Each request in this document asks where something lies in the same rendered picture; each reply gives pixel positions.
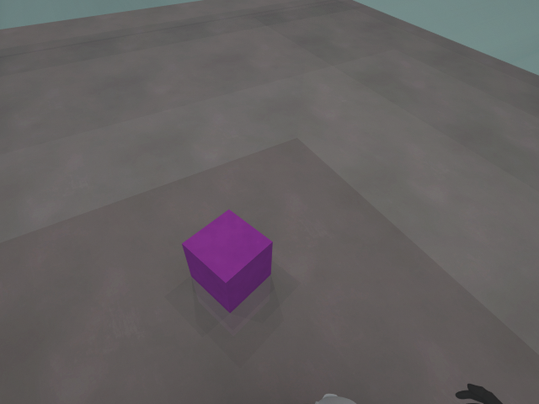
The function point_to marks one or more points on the carton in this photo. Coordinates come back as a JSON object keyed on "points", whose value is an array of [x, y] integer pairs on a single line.
{"points": [[229, 259]]}

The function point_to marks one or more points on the robot right hand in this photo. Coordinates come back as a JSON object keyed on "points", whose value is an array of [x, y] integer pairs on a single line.
{"points": [[478, 393]]}

